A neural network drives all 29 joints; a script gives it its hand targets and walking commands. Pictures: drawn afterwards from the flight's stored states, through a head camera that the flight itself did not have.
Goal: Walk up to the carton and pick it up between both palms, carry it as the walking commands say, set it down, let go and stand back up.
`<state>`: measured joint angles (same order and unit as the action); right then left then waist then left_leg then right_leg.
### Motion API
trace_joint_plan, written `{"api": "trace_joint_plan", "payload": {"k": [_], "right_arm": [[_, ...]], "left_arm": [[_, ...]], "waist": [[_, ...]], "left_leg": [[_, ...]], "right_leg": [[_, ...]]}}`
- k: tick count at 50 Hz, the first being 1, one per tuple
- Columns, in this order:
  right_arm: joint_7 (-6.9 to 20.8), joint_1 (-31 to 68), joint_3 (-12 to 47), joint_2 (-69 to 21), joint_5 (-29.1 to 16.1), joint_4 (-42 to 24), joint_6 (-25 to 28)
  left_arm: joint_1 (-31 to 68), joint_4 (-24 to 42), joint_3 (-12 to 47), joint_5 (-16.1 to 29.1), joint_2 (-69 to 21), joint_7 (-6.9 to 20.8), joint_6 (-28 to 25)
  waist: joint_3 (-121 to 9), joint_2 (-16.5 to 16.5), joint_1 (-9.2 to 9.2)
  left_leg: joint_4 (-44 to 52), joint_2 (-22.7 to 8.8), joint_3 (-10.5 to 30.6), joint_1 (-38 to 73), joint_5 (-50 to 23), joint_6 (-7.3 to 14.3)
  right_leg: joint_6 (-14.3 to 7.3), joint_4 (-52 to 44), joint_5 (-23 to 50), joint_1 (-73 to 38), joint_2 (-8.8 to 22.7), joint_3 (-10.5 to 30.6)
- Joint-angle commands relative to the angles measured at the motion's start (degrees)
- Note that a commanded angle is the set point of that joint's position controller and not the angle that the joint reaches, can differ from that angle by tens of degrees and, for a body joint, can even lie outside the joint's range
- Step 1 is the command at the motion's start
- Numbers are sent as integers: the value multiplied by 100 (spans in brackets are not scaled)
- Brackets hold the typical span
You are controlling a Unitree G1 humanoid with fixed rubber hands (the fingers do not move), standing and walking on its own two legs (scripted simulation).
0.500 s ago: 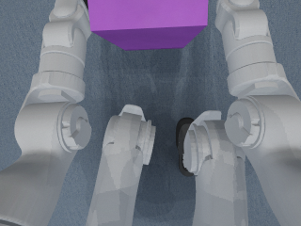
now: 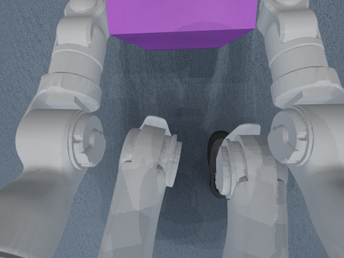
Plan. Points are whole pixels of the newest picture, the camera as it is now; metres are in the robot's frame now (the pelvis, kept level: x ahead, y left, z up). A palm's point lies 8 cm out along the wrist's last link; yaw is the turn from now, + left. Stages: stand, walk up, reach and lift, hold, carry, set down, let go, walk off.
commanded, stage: set down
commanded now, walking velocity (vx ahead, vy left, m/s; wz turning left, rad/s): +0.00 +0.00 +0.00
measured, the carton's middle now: out of the picture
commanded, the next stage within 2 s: let go in 1.58 s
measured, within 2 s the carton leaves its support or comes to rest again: neither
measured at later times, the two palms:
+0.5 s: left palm out of the picture +0.52 +0.20 -0.16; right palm out of the picture +0.56 -0.14 -0.16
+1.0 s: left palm out of the picture +0.53 +0.19 -0.02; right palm out of the picture +0.57 -0.17 -0.01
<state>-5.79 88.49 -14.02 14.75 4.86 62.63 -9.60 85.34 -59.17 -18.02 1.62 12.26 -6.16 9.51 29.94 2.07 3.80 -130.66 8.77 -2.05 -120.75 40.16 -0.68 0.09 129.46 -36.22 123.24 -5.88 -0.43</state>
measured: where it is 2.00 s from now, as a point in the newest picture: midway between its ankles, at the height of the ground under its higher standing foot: (186, 174)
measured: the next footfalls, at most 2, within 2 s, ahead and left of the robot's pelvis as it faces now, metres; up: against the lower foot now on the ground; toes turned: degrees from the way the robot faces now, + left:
none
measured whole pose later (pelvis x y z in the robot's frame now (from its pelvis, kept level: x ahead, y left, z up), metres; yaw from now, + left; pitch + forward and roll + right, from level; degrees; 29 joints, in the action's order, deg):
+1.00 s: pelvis -0.01 -0.02 +0.13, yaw +1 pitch +32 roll +3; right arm -7.5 84.7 -7.0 22.7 -9.4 39.3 -23.4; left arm 77.4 -34.9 -15.9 8.5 18.8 -7.0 21.5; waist 30.1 -2.2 2.3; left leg -103.8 5.8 -0.5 -102.7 33.5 -1.0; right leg -2.5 104.1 -30.4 105.6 -5.9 0.7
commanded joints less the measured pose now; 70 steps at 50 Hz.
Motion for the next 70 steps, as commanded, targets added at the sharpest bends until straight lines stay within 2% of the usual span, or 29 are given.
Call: {"api": "trace_joint_plan", "payload": {"k": [1,4,8,11,13,14,16,19,23,26,28,29,30,31,34,35,37,41,44,49,53,57,60,63,64,65,68,69,70], "right_arm": [[-242,2481,409,1165,-697,-1606,462],[-227,2204,667,1194,-942,-1459,459],[-73,1540,689,1162,-1193,-1230,454],[6,1404,814,1108,-1482,-1318,402],[22,1958,809,1396,-1595,-1994,434],[48,1538,886,1198,-1614,-1558,320],[16,2023,824,1481,-1578,-2160,294],[-108,1997,783,1533,-1529,-2420,24],[-250,2196,404,1827,-1318,-2588,-337],[-287,2120,223,1895,-1001,-2503,-565],[-277,2169,312,1882,-1067,-2673,-677],[-287,2427,365,1962,-1056,-2862,-703],[-317,2483,313,1924,-1155,-3402,-719],[-263,2258,353,1896,-1062,-2589,-820],[-175,2198,610,1547,-1183,-2653,-900],[-172,2416,544,1639,-1311,-3212,-866],[-88,2127,575,1428,-1219,-2367,-937],[-46,2002,816,1287,-1501,-3062,-968],[-115,1803,676,1395,-1442,-2772,-1116],[-281,1914,533,1614,-1441,-4195,-1242],[-330,1790,472,1647,-1259,-3899,-1390],[-274,2038,378,2014,-1427,-4602,-1469],[-146,2228,461,1847,-1513,-4087,-1466],[-14,1932,383,2008,-1289,-3011,-1475],[54,1999,512,1793,-1352,-3052,-1459],[56,1837,310,2000,-1172,-2819,-1385],[158,1795,433,1752,-1225,-2567,-1292],[163,1973,476,1719,-1384,-3034,-1258],[129,2133,544,1807,-1342,-2918,-1245]], "left_arm": [[2044,1474,433,549,1091,-277,-441],[1843,1566,761,981,996,-351,-459],[1119,1328,925,919,893,-348,-457],[1158,1742,595,647,1274,-385,-436],[1260,2028,731,841,1185,-371,-385],[1265,2357,551,663,1456,-417,-358],[1464,2581,780,941,1289,-381,-254],[1739,3363,748,998,1517,-424,-34],[1895,3243,685,992,1766,-432,381],[1879,3071,745,1099,1608,-420,663],[1833,3098,619,1014,1671,-466,771],[2048,3254,795,1194,1507,-459,824],[2010,3491,663,1138,1617,-447,816],[1793,2862,653,1071,1610,-426,917],[1577,2814,305,874,1682,-374,900],[1537,2944,169,790,1799,-338,872],[1305,2190,236,666,1683,-226,903],[1313,3153,-54,494,1935,-209,792],[1452,3373,23,534,2042,-144,915],[1408,4419,-103,762,2323,-82,1000],[1223,4057,15,905,2228,49,1195],[1465,4648,191,934,2262,53,1335],[1384,3854,517,1074,1841,61,1470],[1223,3031,541,997,1758,59,1515],[1248,3025,370,895,1864,44,1440],[1211,2897,336,847,1881,37,1372],[1270,2774,234,766,1903,11,1264],[1697,3784,178,800,2159,-54,1172],[1671,3294,65,710,2251,-94,1193]], "waist": [[-9073,-512,-12],[-9754,-903,-160],[-9789,-622,-58],[-9919,-24,353],[-10412,-15,280],[-10379,-77,516],[-10541,-219,82],[-11134,-192,105],[-10683,-134,-25],[-10666,-298,-343],[-11142,-406,-145],[-11256,-513,-374],[-11785,-520,-254],[-11258,-541,-177],[-11310,-948,230],[-11334,-876,307],[-10843,-812,293],[-11857,-707,746],[-11917,-437,598],[-13176,-663,504],[-12701,-924,202],[-13249,-283,172],[-12764,-110,116],[-11731,-367,-87],[-11841,-492,239],[-11505,-451,-39],[-11528,-654,194],[-12278,-513,278],[-12330,-681,418]], "left_leg": [[1398,-256,264,3125,-3781,-172],[1353,-352,329,2975,-4210,-56],[1395,-446,509,3716,-4713,29],[1248,-489,513,4808,-5178,-38],[1165,-508,581,5283,-5431,-17],[1285,-485,469,5200,-5191,-30],[1318,-517,541,5319,-4952,-17],[1465,-415,253,5134,-4389,-54],[1858,-471,192,4612,-3384,-48],[2167,-406,209,4585,-2971,-101],[2293,-412,153,4788,-2983,-67],[2398,-417,248,4796,-3025,-69],[2318,-408,110,4899,-3205,-52],[2506,-410,85,4461,-2720,-50],[2724,-382,45,4139,-2928,50],[2769,-412,-62,3906,-2738,73],[3066,-421,-28,3754,-2487,83],[3338,-353,-143,4282,-3176,83],[3702,-387,-181,4396,-3031,47],[4074,-272,-209,4892,-3883,64],[4572,-249,-120,4816,-3819,92],[4852,-359,-36,6093,-4186,-11],[5145,-426,165,7113,-4495,-65],[5646,-456,135,6771,-3682,-112],[5761,-442,156,6976,-3912,-64],[5908,-443,121,6677,-3635,-109],[6357,-463,298,7315,-3693,-53],[6412,-474,301,7905,-4030,-39],[6500,-452,265,7755,-3947,-40]], "right_leg": [[-51,-698,3594,-4664,52,209],[-103,-530,4484,-5201,146,286],[-62,-542,4082,-4312,140,136],[-44,-696,3406,-3257,77,136],[-25,-679,3438,-3175,92,77],[-5,-654,3344,-3360,69,56],[-41,-758,3177,-3500,65,-26],[-118,-948,3263,-4649,37,-10],[-207,-1296,2643,-4912,57,6],[-233,-1686,2242,-4951,68,-77],[-197,-1811,2297,-5293,113,-38],[-211,-1862,2329,-5223,82,-137],[-211,-1925,2711,-5802,97,-65],[-211,-2039,2389,-5754,117,-28],[-125,-2257,2775,-6139,125,125],[-133,-2347,2843,-6448,127,193],[-91,-2514,2643,-6275,123,163],[-100,-2805,3561,-7334,103,388],[-147,-3102,3562,-7666,65,378],[-101,-3416,4972,-9268,93,513],[-56,-3914,5043,-9543,191,508],[-128,-4410,4799,-9285,142,458],[-84,-4821,4129,-8331,133,257],[-106,-5264,3407,-8111,161,171],[-66,-5366,3457,-8040,135,218],[-83,-5510,3436,-8197,167,240],[-105,-5876,3159,-8311,113,157],[-114,-5991,3492,-8719,91,245],[-93,-6052,3505,-9005,129,275]]}}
